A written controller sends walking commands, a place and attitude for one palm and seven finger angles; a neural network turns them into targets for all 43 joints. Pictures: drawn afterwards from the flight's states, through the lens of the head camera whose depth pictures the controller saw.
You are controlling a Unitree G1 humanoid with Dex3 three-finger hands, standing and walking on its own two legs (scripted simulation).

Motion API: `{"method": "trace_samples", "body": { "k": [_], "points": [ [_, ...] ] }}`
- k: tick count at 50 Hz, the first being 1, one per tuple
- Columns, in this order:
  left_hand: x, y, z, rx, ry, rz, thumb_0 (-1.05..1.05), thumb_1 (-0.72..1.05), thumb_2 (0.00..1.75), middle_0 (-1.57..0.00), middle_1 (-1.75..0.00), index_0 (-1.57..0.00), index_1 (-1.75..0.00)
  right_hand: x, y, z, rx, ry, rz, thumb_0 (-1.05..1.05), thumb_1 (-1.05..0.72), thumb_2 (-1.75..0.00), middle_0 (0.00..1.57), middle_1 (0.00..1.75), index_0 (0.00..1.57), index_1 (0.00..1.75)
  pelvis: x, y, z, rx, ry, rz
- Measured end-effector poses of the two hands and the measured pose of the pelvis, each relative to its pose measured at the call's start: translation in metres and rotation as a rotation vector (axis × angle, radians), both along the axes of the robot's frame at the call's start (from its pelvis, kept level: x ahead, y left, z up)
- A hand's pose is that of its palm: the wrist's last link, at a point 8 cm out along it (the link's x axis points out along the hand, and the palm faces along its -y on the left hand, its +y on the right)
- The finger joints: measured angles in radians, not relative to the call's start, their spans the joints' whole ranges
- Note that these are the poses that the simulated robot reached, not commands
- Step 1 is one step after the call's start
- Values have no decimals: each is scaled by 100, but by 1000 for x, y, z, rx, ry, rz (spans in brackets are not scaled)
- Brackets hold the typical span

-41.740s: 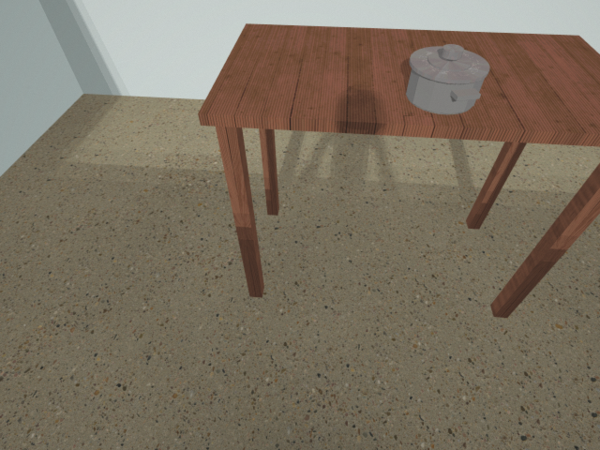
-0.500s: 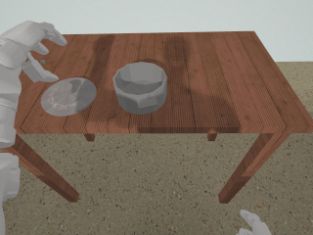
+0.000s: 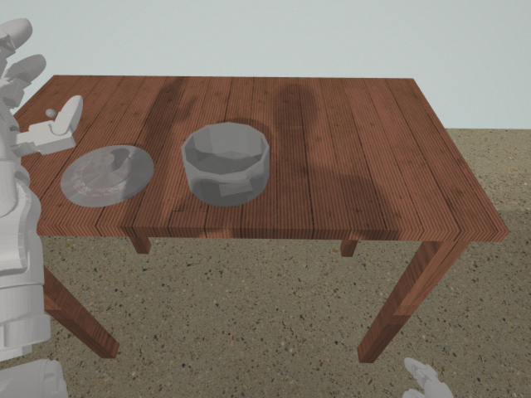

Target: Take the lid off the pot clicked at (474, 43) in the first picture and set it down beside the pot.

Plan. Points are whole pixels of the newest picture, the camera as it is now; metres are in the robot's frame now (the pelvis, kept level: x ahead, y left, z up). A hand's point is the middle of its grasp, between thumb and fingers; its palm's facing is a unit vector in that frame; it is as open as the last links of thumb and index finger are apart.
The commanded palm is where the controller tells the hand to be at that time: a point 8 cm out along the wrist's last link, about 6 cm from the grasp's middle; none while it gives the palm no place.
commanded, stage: draw the hand back to the body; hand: left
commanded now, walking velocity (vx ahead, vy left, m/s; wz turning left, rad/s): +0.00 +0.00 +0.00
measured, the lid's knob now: (104, 163) +0.49 +0.34 +0.08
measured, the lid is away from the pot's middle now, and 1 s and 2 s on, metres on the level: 0.23 0.23 0.23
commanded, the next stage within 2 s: step back with the hand held close in 1.22 s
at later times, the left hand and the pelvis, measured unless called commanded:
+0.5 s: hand (13, 173) +0.25 +0.26 +0.27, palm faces +0.50 -0.85 -0.17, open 7.6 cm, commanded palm +0.20 +0.29 +0.27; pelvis -0.02 -0.01 +0.00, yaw +0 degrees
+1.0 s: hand out of the picture +0.17 +0.25 +0.26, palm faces +0.49 -0.83 -0.27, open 7.4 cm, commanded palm +0.10 +0.29 +0.26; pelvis -0.03 +0.00 +0.00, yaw +1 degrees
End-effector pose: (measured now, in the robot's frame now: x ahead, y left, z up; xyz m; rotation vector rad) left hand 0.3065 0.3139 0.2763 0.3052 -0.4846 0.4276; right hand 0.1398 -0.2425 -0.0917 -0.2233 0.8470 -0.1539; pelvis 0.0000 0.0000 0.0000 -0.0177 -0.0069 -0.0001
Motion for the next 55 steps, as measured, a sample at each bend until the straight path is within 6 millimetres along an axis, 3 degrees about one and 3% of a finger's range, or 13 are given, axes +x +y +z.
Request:
{"method": "trace_samples", "body": {
  "k": [15, 26, 39, 55],
  "points": [
    [-61, -12, -2, 12, -40, 19, 1, 59, 90, -29, -39, -29, -39, 27, 12, 14, 35, -130, 63, 2, -90, -90, 20, 29, 21, 30, -12, -8, 1, 5, -42, 7],
    [-102, -16, -5, 25, -66, 31, 1, 83, 90, -23, -32, -22, -32, 22, 23, 15, 51, -152, 89, 2, -90, -90, 20, 30, 21, 30, -21, -8, 1, 5, -67, 8],
    [-144, -21, -12, 74, -73, 28, 1, 89, 90, -21, -31, -21, -30, 8, 24, 14, 37, -154, 90, 2, -90, -90, 20, 30, 21, 30, -28, -2, 1, 4, -85, 8],
    [-194, -27, -17, 167, -38, 25, 1, 89, 90, -21, -31, -21, -30, 14, 42, 20, 47, -198, 127, 2, -90, -90, 20, 30, 21, 30, -29, 6, 0, -1, -91, 11]
  ]
}}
